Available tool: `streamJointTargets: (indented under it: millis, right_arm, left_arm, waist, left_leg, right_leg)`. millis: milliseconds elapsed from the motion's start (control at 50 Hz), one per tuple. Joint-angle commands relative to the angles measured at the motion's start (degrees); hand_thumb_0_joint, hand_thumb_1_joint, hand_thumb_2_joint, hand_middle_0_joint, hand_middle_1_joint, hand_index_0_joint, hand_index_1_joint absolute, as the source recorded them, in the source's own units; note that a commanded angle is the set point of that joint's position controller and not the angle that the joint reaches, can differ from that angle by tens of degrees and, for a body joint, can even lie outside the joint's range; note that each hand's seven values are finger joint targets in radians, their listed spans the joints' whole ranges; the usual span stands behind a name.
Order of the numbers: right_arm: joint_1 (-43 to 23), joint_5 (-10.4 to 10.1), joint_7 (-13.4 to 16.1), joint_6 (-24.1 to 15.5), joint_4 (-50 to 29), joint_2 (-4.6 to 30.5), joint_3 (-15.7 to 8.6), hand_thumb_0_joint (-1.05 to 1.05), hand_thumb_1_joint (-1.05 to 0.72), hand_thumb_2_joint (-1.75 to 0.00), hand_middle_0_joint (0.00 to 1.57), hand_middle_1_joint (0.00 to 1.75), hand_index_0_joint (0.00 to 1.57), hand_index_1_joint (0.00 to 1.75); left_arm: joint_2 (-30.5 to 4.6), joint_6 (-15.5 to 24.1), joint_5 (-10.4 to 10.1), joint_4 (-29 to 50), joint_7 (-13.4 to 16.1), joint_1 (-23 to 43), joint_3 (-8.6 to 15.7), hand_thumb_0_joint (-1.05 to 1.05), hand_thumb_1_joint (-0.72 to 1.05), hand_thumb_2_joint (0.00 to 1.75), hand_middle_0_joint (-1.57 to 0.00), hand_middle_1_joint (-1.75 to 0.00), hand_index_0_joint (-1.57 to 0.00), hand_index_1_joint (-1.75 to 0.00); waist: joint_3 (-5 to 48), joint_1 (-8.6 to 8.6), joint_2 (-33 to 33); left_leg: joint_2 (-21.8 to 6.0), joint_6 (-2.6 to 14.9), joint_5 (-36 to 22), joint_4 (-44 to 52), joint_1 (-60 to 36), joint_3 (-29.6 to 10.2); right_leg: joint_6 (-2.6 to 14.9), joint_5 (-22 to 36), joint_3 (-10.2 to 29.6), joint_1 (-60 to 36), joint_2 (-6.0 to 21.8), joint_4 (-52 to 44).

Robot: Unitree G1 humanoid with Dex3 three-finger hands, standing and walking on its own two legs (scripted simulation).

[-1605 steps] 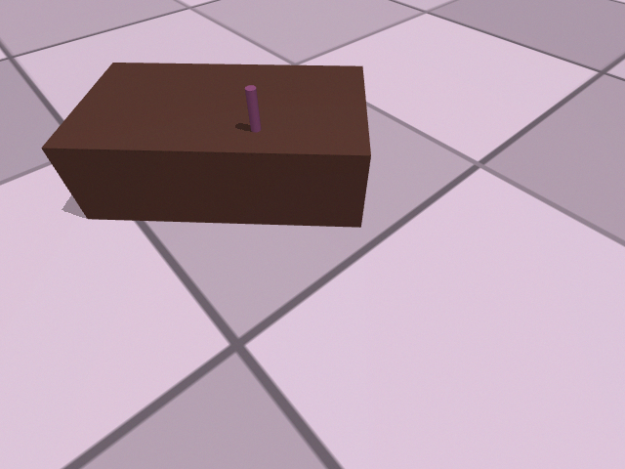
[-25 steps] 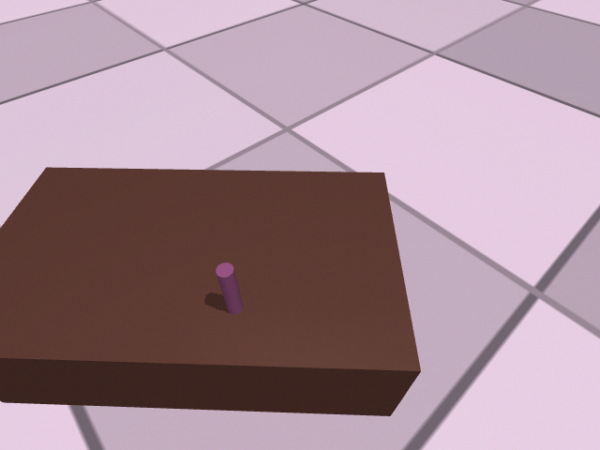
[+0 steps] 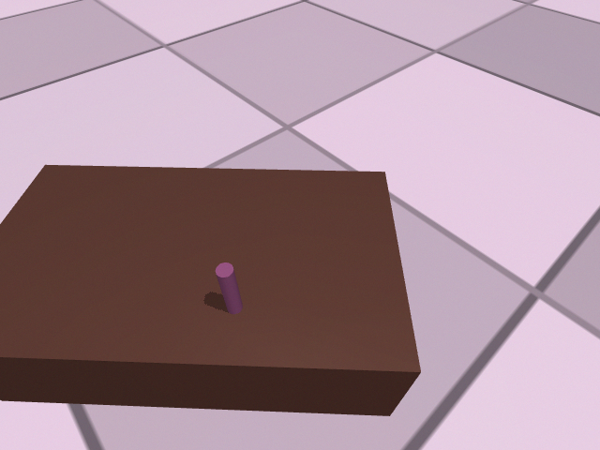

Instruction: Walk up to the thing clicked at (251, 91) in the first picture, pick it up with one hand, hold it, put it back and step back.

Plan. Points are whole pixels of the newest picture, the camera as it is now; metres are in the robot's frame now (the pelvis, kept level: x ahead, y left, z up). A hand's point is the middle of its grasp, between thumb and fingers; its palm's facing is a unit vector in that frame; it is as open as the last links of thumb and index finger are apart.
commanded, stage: stand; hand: left
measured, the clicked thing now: (230, 289) +0.53 +0.18 -0.30
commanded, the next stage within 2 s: step back in 0.72 s
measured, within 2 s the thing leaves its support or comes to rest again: neither
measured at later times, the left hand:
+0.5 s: hand out of the picture +0.05 +0.26 -0.16, palm faces -0.01 -0.94 -0.35, open 7.3 cm
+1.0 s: hand out of the picture +0.02 +0.26 -0.17, palm faces +0.01 -0.90 -0.44, open 7.3 cm
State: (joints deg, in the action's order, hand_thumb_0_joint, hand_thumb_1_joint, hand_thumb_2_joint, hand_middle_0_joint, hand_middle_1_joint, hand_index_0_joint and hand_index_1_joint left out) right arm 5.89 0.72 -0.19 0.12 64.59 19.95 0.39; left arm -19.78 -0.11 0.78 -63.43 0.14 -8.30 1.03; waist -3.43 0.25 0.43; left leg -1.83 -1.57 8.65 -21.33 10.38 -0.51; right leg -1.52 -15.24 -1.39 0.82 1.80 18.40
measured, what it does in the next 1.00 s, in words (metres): shifts its weight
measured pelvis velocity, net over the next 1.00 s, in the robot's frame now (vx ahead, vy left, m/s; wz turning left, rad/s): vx -0.06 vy -0.03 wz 0.00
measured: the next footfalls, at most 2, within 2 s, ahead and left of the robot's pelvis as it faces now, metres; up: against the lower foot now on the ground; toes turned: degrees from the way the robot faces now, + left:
left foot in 1.42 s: -0.11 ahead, +0.11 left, +0.00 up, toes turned +4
right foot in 1.84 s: -0.25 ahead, -0.14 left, +0.00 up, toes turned +0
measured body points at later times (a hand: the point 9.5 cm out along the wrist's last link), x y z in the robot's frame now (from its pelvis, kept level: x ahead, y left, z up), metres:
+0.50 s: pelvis +0.00 +0.00 +0.00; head +0.01 +0.00 +0.45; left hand +0.06 +0.31 -0.13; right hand +0.07 -0.30 -0.14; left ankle +0.03 +0.14 -0.75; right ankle -0.06 -0.13 -0.75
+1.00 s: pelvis -0.06 -0.03 -0.03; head +0.01 -0.04 +0.42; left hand +0.02 +0.30 -0.14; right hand +0.07 -0.34 -0.16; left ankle +0.03 +0.14 -0.74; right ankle -0.09 -0.13 -0.75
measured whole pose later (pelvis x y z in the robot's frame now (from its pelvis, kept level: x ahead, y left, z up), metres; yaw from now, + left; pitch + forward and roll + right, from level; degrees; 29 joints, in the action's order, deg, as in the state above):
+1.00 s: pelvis -0.06 -0.03 -0.03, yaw +0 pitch -1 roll +1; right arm 0.9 0.4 -0.6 3.8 56.1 22.6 -2.5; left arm -22.0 -1.7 0.4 -56.0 0.7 -7.0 4.3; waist -9.4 -0.7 1.8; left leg -2.7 -0.5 10.1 -34.8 23.8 -2.0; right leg 2.0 -22.7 -0.8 13.6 -0.9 37.1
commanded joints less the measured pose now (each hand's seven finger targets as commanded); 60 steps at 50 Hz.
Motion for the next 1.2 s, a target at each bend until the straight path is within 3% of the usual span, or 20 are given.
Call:
streamJointTargets:
  millis: [0,140,240,680,700,760,800,820,860,900,920,940,960,980,1000,1020,1060,1080,1100,1180]
  right_arm:
    - [-1.4,-0.2,0.9,-1.4,-3.3,11.7,-2.4,0.00,-0.90,-0.90,0.20,0.30,0.20,0.30]
    - [-1.5,-0.2,1.1,-1.6,-3.2,12.2,-2.5,0.00,-0.90,-0.90,0.20,0.30,0.20,0.30]
    - [-1.7,-0.3,0.9,-1.4,-3.1,11.9,-2.7,0.00,-0.90,-0.90,0.20,0.30,0.20,0.30]
    - [-1.2,-0.3,0.9,-1.5,-3.3,11.9,-2.5,0.00,-0.90,-0.90,0.20,0.30,0.20,0.30]
    - [-3.6,-0.6,0.5,-0.4,-4.6,14.8,-3.8,0.00,-0.90,-0.90,0.20,0.30,0.20,0.30]
    - [-1.5,-1.3,0.4,0.2,-6.2,14.9,-4.5,0.00,-0.90,-0.90,0.20,0.30,0.20,0.30]
    - [-1.7,-1.1,0.3,0.8,-7.4,16.6,-5.7,0.00,-0.90,-0.90,0.20,0.30,0.20,0.30]
    - [-2.7,-1.0,0.4,1.0,-8.4,17.4,-6.1,0.00,-0.90,-0.90,0.20,0.30,0.20,0.30]
    - [-4.4,-0.3,0.7,1.4,-10.4,17.5,-6.5,0.00,-0.90,-0.90,0.20,0.30,0.20,0.30]
    - [-6.5,0.2,0.8,2.0,-12.4,16.9,-6.7,0.00,-0.90,-0.90,0.20,0.30,0.20,0.30]
    - [-7.7,0.1,0.7,2.3,-13.1,16.3,-6.5,0.00,-0.90,-0.90,0.20,0.30,0.20,0.30]
    - [-8.8,-0.3,0.6,2.8,-13.8,14.6,-6.0,0.00,-0.90,-0.90,0.20,0.30,0.20,0.30]
    - [-9.4,-1.5,0.5,2.9,-14.9,12.4,-5.5,0.00,-0.90,-0.90,0.20,0.30,0.20,0.30]
    - [-8.9,-1.5,0.8,3.1,-15.5,9.8,-4.8,0.00,-0.90,-0.90,0.20,0.30,0.20,0.30]
    - [-4.0,-1.0,1.3,3.7,-14.2,10.4,-4.9,0.00,-0.90,-0.90,0.20,0.30,0.20,0.30]
    - [-2.2,-0.6,1.7,3.8,-14.1,11.4,-5.5,0.00,-0.90,-0.90,0.20,0.30,0.20,0.30]
    - [-0.4,-1.2,1.2,3.5,-13.6,13.7,-6.3,0.00,-0.90,-0.90,0.20,0.30,0.20,0.30]
    - [1.8,-1.4,1.2,3.3,-12.7,14.0,-6.1,0.00,-0.90,-0.90,0.20,0.30,0.20,0.30]
    - [1.6,-1.1,1.4,3.2,-13.2,13.6,-5.7,0.00,-0.90,-0.90,0.20,0.30,0.20,0.30]
    - [-1.2,-0.3,1.9,2.4,-15.6,12.6,-4.4,0.00,-0.90,-0.90,0.20,0.30,0.20,0.30]
  left_arm:
    - [-12.5,1.2,0.1,3.4,0.7,0.8,2.3,0.00,0.90,0.90,-0.20,-0.30,-0.20,-0.30]
    - [-12.3,1.2,0.0,3.4,0.7,0.2,2.3,0.00,0.90,0.90,-0.20,-0.30,-0.20,-0.30]
    - [-12.4,0.9,0.1,3.1,0.6,1.2,2.4,0.00,0.90,0.90,-0.20,-0.30,-0.20,-0.30]
    - [-12.2,1.3,-0.2,3.5,0.7,0.3,2.3,0.00,0.90,0.90,-0.20,-0.30,-0.20,-0.30]
    - [-15.3,0.6,-1.3,4.2,1.1,1.2,4.5,0.00,0.90,0.90,-0.20,-0.30,-0.20,-0.30]
    - [-13.2,0.0,-1.4,6.3,1.5,-0.2,4.5,0.00,0.90,0.90,-0.20,-0.30,-0.20,-0.30]
    - [-11.3,-0.8,-1.5,7.1,1.4,-1.4,4.4,0.00,0.90,0.90,-0.20,-0.30,-0.20,-0.30]
    - [-10.8,-1.2,-1.3,7.3,1.3,-2.5,4.5,0.00,0.90,0.90,-0.20,-0.30,-0.20,-0.30]
    - [-10.8,-1.9,-1.0,7.9,1.0,-4.7,4.8,0.00,0.90,0.90,-0.20,-0.30,-0.20,-0.30]
    - [-10.6,-2.0,-0.8,7.8,0.8,-7.1,5.0,0.00,0.90,0.90,-0.20,-0.30,-0.20,-0.30]
    - [-10.2,-1.7,-0.7,7.5,0.8,-8.3,5.3,0.00,0.90,0.90,-0.20,-0.30,-0.20,-0.30]
    - [-11.0,-1.3,-0.3,8.1,1.1,-8.2,5.3,0.00,0.90,0.90,-0.20,-0.30,-0.20,-0.30]
    - [-15.5,-0.5,0.7,9.3,1.4,-6.7,6.3,0.00,0.90,0.90,-0.20,-0.30,-0.20,-0.30]
    - [-19.9,-0.3,1.0,10.5,1.6,-4.3,7.5,0.00,0.90,0.90,-0.20,-0.30,-0.20,-0.30]
    - [-19.9,-0.2,1.5,12.7,1.5,-0.6,7.3,0.00,0.90,0.90,-0.20,-0.30,-0.20,-0.30]
    - [-21.3,0.1,1.9,14.1,1.8,1.6,7.6,0.00,0.90,0.90,-0.20,-0.30,-0.20,-0.30]
    - [-17.9,0.3,1.6,16.4,1.7,5.7,7.4,0.00,0.90,0.90,-0.20,-0.30,-0.20,-0.30]
    - [-16.4,0.4,1.4,16.5,1.7,7.8,7.0,0.00,0.90,0.90,-0.20,-0.30,-0.20,-0.30]
    - [-15.9,0.4,1.3,16.8,1.8,6.9,6.6,0.00,0.90,0.90,-0.20,-0.30,-0.20,-0.30]
    - [-13.8,0.2,0.7,17.0,2.8,-2.6,6.6,0.00,0.90,0.90,-0.20,-0.30,-0.20,-0.30]
  waist:
    - [4.1,-0.18,-0.2]
    - [5.0,-0.59,0.5]
    - [2.1,-0.05,-0.7]
    - [5.1,-0.37,-0.1]
    - [-1.8,-0.28,0.7]
    - [3.9,0.36,2.9]
    - [6.8,0.44,7.9]
    - [7.2,0.03,10.3]
    - [8.7,-0.66,12.1]
    - [10.2,-2.15,11.2]
    - [9.7,-3.39,10.6]
    - [7.6,-4.32,5.6]
    - [5.7,-3.66,-3.6]
    - [1.9,-3.37,-11.5]
    - [1.9,-0.79,-7.8]
    - [2.5,-0.74,-10.8]
    - [1.6,0.78,-9.4]
    - [2.3,2.46,-8.0]
    - [3.5,2.11,-8.4]
    - [6.6,-3.25,-7.6]
  left_leg:
    - [-5.4,2.33,-12.4,2.0,-5.0,-4.9]
    - [-5.6,2.44,-15.3,1.5,-5.5,-5.0]
    - [-5.1,2.36,-6.5,2.9,-4.0,-5.3]
    - [-5.5,2.66,-15.7,0.8,-5.6,-4.7]
    - [-4.7,4.52,-23.6,-3.5,-0.6,-5.5]
    - [-7.4,7.96,-28.1,-4.0,-1.4,-6.6]
    - [-11.2,11.41,-24.7,-0.5,-0.1,-11.7]
    - [-13.1,13.38,-21.7,0.8,1.1,-13.8]
    - [-15.4,15.95,-17.4,1.0,3.1,-15.4]
    - [-13.7,15.21,-15.5,-3.5,4.5,-12.3]
    - [-11.7,13.36,-16.2,-8.0,5.9,-10.7]
    - [-7.1,9.88,-12.6,-13.6,5.5,-8.0]
    - [1.4,5.69,-4.0,-21.9,10.8,-5.4]
    - [10.1,2.98,19.9,-30.0,20.6,-4.6]
    - [9.1,2.56,25.7,-39.0,19.4,-9.3]
    - [7.8,3.32,27.0,-44.5,18.6,-10.1]
    - [7.5,2.81,21.1,-48.5,18.0,-11.3]
    - [8.2,2.35,18.3,-48.0,18.7,-11.0]
    - [9.3,2.17,17.3,-47.7,21.1,-10.3]
    - [7.1,1.02,17.5,-39.4,24.9,-8.3]
  right_leg:
    - [1.92,11.2,3.3,4.0,5.9,-3.2]
    - [1.94,12.8,3.0,2.7,5.9,-2.7]
    - [2.25,5.6,3.4,5.3,5.9,-4.4]
    - [1.83,14.4,3.1,2.9,6.3,-3.0]
    - [2.32,19.5,2.4,7.8,4.5,2.6]
    - [3.13,16.1,0.3,6.1,2.1,10.1]
    - [3.35,6.9,-0.9,7.2,-1.2,17.5]
    - [3.30,-2.4,-0.9,8.0,-2.7,21.7]
    - [3.65,-14.7,1.2,9.5,-2.9,28.9]
    - [4.35,-12.4,1.9,9.4,-1.9,26.1]
    - [4.59,-7.1,1.9,8.2,-1.1,20.4]
    - [4.08,1.3,5.0,10.8,1.8,8.7]
    - [4.37,14.1,14.2,9.8,8.6,2.9]
    - [8.50,24.1,23.3,8.2,16.0,-0.2]
    - [13.36,27.9,22.2,11.1,19.1,1.4]
    - [17.66,29.2,26.6,15.9,22.5,1.4]
    - [15.86,28.8,18.3,14.7,16.7,3.4]
    - [12.38,31.0,11.6,11.6,12.1,5.9]
    - [10.35,33.0,9.6,7.7,10.7,8.0]
    - [12.45,39.3,11.0,-5.3,12.9,12.1]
